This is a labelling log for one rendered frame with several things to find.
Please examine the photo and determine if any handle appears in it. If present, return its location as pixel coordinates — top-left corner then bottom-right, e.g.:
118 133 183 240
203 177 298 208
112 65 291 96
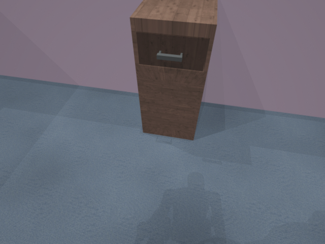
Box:
156 51 183 62

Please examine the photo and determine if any cabinet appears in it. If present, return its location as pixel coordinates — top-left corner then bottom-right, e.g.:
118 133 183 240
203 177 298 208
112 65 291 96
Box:
130 0 218 140

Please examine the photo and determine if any drawer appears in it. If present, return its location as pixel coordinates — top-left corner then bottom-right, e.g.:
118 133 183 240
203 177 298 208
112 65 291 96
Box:
136 32 209 71

